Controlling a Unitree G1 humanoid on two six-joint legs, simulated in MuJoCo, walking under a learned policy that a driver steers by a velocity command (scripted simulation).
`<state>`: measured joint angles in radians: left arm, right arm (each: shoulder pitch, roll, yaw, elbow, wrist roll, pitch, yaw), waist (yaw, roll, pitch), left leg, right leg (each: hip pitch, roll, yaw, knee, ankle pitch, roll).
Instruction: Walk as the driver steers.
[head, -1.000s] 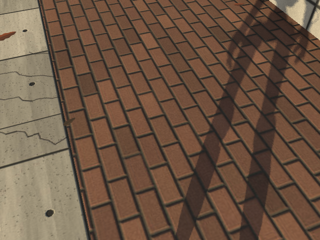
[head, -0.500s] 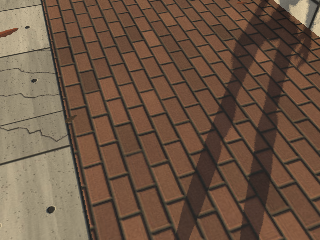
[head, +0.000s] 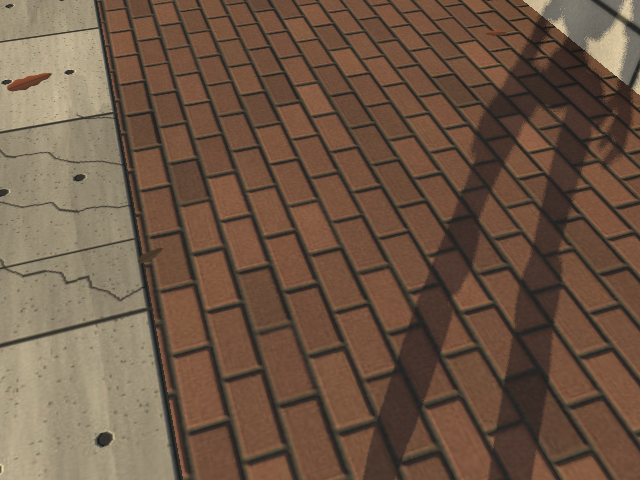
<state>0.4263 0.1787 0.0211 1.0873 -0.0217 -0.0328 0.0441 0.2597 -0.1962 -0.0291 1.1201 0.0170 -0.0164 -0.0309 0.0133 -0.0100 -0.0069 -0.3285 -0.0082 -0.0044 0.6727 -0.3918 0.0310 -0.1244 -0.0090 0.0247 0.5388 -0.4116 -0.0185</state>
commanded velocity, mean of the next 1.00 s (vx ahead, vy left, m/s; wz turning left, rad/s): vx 0.28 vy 0.00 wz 0.00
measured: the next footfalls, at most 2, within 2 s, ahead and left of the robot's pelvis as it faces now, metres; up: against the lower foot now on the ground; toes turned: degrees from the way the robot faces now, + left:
right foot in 0.56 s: +0.44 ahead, -0.13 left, +0.00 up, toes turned -4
left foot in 0.96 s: +0.46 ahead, +0.10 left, +0.00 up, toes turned +0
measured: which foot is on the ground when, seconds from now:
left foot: down 0.00-0.56, up 0.58-0.94, down 0.96-1.00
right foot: down 0.00-0.10, up 0.12-0.54, down 0.56-1.00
